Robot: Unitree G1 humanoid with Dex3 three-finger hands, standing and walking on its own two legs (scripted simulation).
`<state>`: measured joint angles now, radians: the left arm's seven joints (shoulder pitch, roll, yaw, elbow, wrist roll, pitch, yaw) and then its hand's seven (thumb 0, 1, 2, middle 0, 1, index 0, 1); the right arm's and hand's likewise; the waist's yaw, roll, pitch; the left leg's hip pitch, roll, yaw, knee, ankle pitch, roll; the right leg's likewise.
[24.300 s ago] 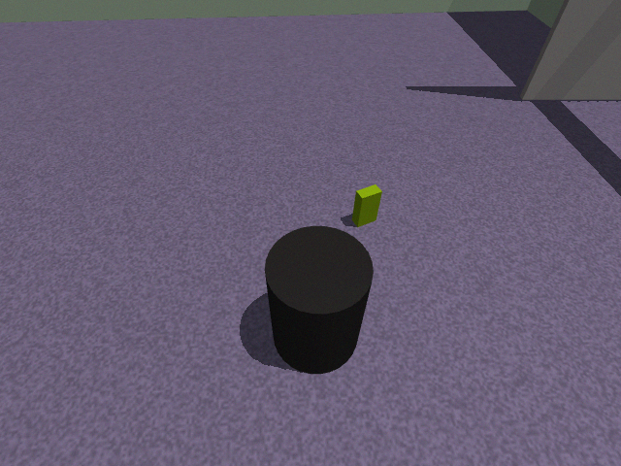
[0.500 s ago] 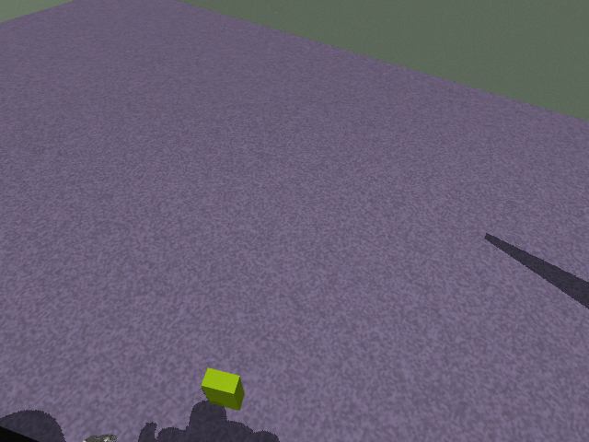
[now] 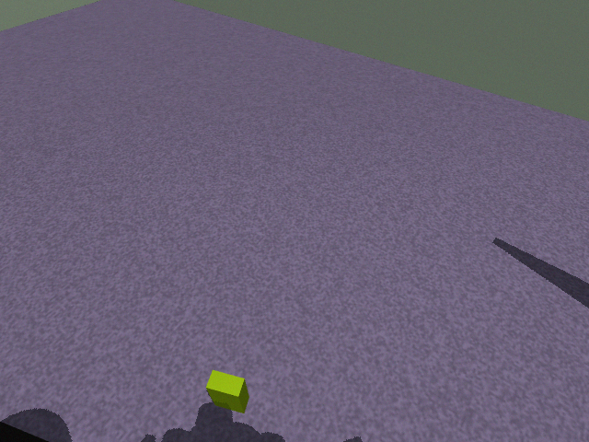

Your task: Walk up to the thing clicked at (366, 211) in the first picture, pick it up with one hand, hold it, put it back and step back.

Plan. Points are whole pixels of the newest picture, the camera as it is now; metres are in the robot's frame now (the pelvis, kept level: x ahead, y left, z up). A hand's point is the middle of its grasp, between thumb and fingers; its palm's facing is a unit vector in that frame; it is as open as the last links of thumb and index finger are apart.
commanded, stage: stand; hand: left
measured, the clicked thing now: (229, 392) +0.38 +0.21 -0.69
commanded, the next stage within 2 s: none
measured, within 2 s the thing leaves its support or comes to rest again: neither
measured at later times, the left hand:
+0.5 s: hand out of the picture +0.07 +0.25 -0.16, palm faces -0.02 -0.94 -0.35, open 7.4 cm
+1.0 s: hand out of the picture +0.08 +0.24 -0.15, palm faces -0.02 -0.94 -0.35, open 7.4 cm
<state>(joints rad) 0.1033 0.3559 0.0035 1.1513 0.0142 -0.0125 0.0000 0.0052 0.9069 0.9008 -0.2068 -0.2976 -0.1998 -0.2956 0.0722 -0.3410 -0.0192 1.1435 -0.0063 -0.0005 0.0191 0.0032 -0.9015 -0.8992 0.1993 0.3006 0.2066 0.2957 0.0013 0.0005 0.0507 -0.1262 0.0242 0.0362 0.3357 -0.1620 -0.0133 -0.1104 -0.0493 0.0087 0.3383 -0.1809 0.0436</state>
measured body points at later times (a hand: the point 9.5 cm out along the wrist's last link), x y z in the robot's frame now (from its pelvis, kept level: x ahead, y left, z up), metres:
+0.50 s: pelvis +0.00 -0.01 +0.00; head +0.01 -0.01 +0.45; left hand +0.08 +0.29 -0.13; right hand +0.08 -0.31 -0.13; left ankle +0.02 +0.13 -0.75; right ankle +0.00 -0.15 -0.75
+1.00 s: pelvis +0.01 -0.01 +0.00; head +0.02 -0.01 +0.45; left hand +0.08 +0.29 -0.13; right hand +0.09 -0.31 -0.13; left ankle +0.02 +0.13 -0.75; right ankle +0.00 -0.15 -0.75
